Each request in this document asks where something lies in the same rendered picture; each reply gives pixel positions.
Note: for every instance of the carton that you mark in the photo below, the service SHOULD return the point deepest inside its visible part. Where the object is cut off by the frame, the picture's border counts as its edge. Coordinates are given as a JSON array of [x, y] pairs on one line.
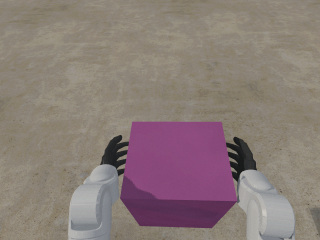
[[177, 174]]

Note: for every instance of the right robot forearm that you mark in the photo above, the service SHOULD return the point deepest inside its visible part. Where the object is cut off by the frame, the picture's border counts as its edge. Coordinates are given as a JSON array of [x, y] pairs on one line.
[[270, 215]]

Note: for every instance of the robot right hand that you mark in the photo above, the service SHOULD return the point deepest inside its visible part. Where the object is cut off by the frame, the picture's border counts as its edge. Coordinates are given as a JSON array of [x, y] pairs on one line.
[[244, 157]]

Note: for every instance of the left robot forearm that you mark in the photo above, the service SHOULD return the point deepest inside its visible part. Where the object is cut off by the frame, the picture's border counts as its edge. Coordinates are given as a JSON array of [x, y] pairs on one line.
[[90, 209]]

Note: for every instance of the robot left hand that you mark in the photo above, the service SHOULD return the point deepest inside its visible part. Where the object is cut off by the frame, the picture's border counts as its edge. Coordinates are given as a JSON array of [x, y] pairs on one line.
[[111, 155]]

